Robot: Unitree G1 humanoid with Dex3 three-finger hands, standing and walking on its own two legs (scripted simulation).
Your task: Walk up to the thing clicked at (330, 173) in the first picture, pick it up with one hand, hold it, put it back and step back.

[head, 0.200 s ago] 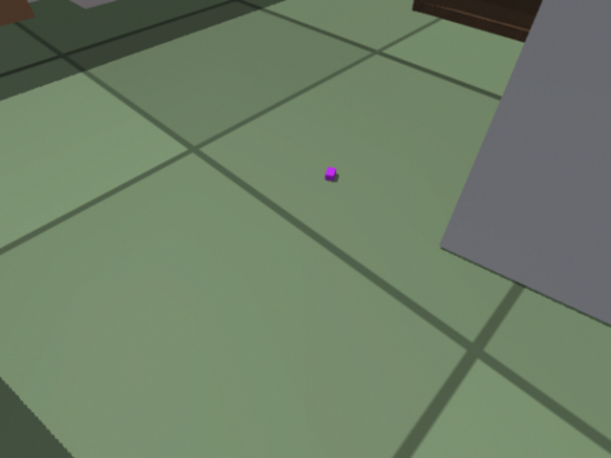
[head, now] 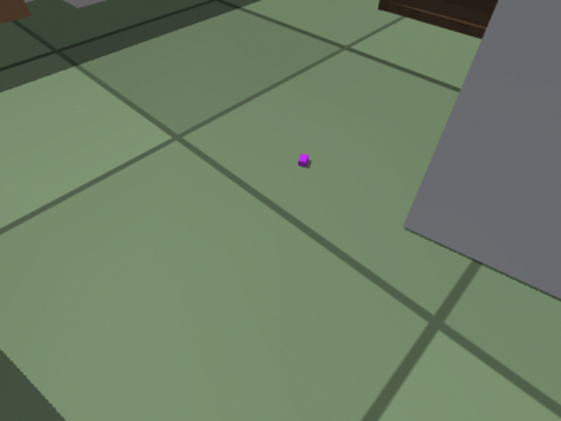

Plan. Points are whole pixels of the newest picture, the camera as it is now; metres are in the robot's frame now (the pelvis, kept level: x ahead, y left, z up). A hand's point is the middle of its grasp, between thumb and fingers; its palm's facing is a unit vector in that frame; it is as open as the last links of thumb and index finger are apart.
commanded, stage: stand
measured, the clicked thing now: (303, 160) +1.52 -0.15 -0.77
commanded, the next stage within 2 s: walk up in 0.92 s
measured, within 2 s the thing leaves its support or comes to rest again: neither
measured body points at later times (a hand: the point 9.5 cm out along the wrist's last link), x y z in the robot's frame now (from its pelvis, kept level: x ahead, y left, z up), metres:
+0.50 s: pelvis +0.01 +0.00 +0.00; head +0.02 +0.00 +0.45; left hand +0.08 +0.30 -0.13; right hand +0.08 -0.30 -0.13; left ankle +0.01 +0.13 -0.75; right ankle +0.00 -0.12 -0.75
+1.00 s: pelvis +0.00 +0.00 +0.00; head +0.02 +0.01 +0.44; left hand +0.09 +0.31 -0.13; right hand +0.08 -0.30 -0.13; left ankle +0.01 +0.13 -0.75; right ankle +0.00 -0.11 -0.75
